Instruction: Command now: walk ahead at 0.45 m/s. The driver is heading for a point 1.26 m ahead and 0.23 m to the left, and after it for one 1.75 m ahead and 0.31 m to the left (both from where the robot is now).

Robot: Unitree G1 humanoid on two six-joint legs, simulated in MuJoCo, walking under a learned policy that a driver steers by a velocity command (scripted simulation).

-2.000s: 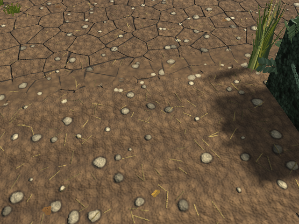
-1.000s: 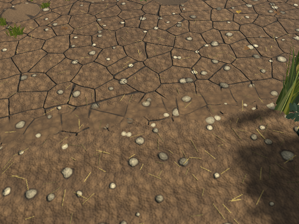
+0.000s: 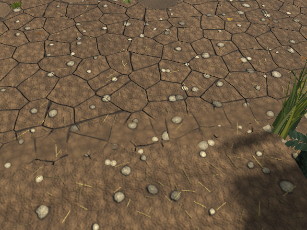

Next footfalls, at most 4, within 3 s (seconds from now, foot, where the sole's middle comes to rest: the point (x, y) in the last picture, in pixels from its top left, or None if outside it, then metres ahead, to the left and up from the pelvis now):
0.18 right None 0.30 -0.14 -0.78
0.78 left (115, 218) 0.56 0.15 -0.78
1.30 right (131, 146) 0.94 0.08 -0.78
1.84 left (69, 123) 1.11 0.42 -0.78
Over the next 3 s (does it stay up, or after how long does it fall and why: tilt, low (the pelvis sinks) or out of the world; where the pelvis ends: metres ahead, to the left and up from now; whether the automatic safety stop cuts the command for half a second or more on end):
stays up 1.21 0.33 -0.01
